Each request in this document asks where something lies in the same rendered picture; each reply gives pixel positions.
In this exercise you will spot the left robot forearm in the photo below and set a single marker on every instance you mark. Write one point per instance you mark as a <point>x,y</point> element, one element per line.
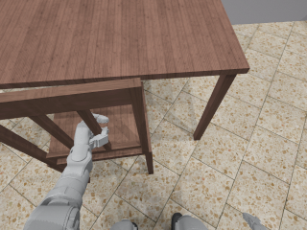
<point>73,181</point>

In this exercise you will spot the chair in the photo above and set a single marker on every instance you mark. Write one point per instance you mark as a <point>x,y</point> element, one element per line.
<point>122,101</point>

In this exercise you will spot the right robot hand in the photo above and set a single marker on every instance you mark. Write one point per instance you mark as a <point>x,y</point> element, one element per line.
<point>254,222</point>

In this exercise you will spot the robot left upper arm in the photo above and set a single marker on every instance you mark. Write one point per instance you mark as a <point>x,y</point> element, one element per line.
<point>55,217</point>

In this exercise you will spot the right robot foot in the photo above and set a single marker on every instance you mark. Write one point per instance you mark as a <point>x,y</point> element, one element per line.
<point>175,218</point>

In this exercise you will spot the table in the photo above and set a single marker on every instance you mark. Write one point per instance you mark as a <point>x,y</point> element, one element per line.
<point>68,42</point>

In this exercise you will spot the left robot hand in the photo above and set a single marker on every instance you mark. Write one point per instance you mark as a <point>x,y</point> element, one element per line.
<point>83,134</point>

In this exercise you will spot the right robot shin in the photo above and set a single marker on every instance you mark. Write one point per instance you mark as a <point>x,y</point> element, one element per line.
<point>185,216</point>

